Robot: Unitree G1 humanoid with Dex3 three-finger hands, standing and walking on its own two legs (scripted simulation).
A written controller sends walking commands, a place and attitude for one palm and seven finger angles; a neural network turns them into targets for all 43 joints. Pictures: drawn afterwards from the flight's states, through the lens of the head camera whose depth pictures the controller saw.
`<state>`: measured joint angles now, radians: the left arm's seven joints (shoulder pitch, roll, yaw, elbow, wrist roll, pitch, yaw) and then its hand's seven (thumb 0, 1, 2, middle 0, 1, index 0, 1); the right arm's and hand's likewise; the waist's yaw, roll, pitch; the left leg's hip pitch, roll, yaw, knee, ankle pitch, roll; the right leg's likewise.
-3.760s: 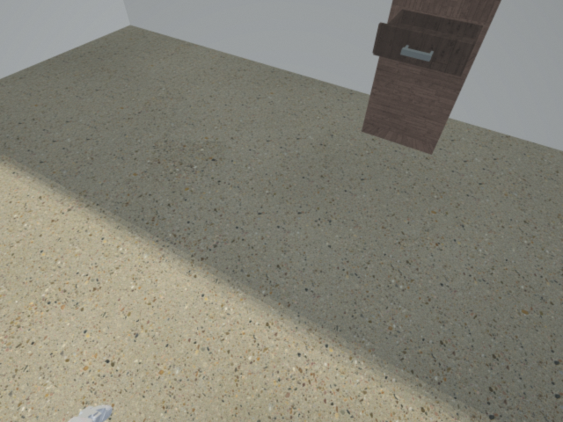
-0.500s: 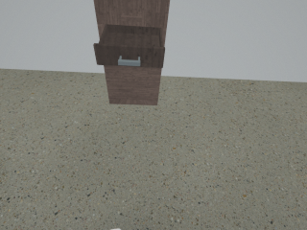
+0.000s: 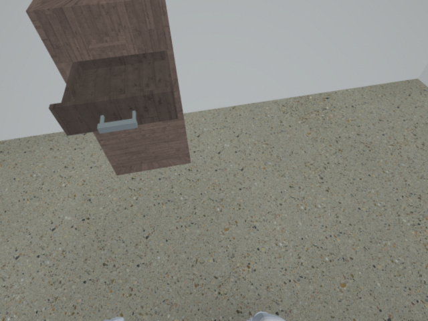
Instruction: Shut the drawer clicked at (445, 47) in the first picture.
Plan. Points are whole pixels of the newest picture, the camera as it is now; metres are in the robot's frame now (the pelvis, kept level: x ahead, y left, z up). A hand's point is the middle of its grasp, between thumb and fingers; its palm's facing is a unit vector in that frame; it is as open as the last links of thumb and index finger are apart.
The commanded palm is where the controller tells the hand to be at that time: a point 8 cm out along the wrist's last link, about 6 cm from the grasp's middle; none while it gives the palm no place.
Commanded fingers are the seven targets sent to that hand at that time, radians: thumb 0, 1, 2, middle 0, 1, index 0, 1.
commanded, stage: turn to face it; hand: left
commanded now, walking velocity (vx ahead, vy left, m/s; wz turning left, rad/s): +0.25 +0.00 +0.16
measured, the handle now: (118, 121) +0.70 +0.34 -0.10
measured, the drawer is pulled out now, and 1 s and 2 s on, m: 0.26 0.26 0.26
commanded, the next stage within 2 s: take the last steps up to it in 0.50 s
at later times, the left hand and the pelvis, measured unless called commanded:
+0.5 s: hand out of the picture +0.12 +0.20 -0.17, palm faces +0.17 -0.97 -0.15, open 7.3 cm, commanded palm none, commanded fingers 0.00 0.90 0.90 -0.20 -0.30 -0.20 -0.30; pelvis +0.13 +0.03 +0.01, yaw +6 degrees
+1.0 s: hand out of the picture +0.10 +0.18 -0.15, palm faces +0.32 -0.93 -0.16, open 7.3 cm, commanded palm none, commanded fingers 0.00 0.90 0.90 -0.20 -0.30 -0.20 -0.30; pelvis +0.19 +0.03 +0.02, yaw +14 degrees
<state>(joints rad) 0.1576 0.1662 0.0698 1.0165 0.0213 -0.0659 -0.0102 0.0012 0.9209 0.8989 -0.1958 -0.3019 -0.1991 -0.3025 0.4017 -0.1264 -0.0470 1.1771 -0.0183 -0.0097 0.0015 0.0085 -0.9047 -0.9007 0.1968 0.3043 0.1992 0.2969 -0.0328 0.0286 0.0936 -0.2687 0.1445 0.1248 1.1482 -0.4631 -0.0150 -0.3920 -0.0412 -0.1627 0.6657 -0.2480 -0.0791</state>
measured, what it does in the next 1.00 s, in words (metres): walks ahead: left foot, then right foot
